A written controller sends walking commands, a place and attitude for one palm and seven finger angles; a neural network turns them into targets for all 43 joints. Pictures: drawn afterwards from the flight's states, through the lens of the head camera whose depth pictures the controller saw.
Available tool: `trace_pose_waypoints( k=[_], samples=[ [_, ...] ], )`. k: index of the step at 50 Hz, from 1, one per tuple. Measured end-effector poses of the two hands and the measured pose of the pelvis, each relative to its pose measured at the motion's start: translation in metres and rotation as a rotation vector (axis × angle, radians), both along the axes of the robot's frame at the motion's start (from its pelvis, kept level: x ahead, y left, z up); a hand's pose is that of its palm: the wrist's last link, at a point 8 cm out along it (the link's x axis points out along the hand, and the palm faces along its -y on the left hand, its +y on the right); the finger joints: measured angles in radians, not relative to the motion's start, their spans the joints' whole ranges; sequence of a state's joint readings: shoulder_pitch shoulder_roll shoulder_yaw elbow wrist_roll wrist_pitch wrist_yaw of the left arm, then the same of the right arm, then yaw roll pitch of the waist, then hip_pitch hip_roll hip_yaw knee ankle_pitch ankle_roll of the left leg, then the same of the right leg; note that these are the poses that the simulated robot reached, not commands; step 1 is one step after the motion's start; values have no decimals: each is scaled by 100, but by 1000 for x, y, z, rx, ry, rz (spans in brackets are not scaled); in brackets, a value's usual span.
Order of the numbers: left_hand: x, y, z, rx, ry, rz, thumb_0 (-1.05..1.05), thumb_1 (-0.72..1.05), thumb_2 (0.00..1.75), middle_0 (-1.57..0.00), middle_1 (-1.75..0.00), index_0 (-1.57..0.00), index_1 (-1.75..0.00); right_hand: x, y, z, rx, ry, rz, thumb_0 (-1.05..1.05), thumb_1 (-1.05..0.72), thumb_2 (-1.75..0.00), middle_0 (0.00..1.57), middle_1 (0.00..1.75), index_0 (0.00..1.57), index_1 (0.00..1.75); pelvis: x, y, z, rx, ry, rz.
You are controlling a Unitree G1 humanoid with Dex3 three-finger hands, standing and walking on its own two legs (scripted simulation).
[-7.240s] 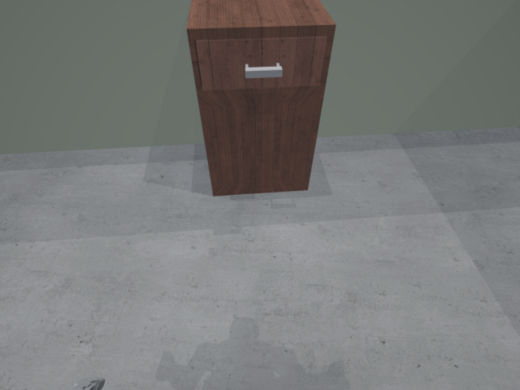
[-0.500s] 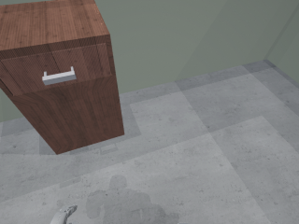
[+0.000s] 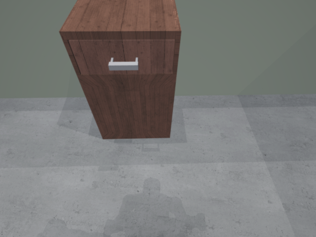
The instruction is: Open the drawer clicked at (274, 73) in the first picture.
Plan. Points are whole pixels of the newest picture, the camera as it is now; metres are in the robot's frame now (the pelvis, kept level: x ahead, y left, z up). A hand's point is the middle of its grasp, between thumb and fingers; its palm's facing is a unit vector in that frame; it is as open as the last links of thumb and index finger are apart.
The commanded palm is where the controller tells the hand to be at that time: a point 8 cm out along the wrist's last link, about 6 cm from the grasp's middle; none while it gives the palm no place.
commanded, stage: take the last steps up to it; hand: left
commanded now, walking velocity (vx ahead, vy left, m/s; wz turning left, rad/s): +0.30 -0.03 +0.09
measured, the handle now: (124, 62) +0.81 +0.23 -0.06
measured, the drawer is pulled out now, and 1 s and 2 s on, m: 0.00 0.00 0.00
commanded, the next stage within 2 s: come to a stop and stand still in 0.94 s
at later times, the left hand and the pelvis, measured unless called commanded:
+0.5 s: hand (104, 236) +0.14 +0.17 -0.17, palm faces +0.03 -0.98 -0.21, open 7.4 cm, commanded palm none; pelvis +0.08 -0.02 -0.01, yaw +1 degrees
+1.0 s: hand out of the picture +0.13 +0.14 -0.19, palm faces +0.18 -0.98 -0.10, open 7.4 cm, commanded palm none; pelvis +0.23 +0.00 -0.01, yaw +3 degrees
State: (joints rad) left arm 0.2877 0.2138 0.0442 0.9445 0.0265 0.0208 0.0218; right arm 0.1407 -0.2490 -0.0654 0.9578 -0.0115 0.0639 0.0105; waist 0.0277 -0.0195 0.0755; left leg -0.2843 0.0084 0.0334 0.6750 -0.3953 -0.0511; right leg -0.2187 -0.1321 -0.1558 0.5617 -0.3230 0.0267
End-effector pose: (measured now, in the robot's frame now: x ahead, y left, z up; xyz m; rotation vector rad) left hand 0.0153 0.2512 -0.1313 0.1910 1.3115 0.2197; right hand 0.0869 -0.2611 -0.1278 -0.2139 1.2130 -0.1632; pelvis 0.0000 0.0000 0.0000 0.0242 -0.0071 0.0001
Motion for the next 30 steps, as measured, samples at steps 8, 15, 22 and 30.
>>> trace_pose_waypoints(
  k=[8, 15, 22, 30],
  samples=[
    [-36, 29, -13, -36, 121, 64, 1, 91, 90, -20, -30, -20, -30, 28, 48, 15, -5, -100, 76, 0, -91, -90, 20, 30, 20, 30, 11, 22, 2, -28, -9, 10],
    [4, 16, -3, -68, 61, 41, 1, 91, 90, -20, -30, -20, -30, -5, 49, 9, 16, -5, 6, -1, -94, -90, 20, 30, 20, 30, 33, 21, 10, -23, -13, 25],
    [84, -17, -1, -72, -31, -26, 1, 91, 90, -20, -30, -20, -30, -53, 25, -14, 48, 194, -83, 0, -92, -90, 20, 30, 20, 30, 66, -1, 2, -1, -16, 16],
    [129, -49, 4, -36, -125, 16, 0, 93, 90, -20, -30, -20, -30, -32, -2, -24, 84, 295, -84, 1, -91, -90, 20, 30, 20, 30, 107, -31, -1, -13, -33, 43]
  ],
)
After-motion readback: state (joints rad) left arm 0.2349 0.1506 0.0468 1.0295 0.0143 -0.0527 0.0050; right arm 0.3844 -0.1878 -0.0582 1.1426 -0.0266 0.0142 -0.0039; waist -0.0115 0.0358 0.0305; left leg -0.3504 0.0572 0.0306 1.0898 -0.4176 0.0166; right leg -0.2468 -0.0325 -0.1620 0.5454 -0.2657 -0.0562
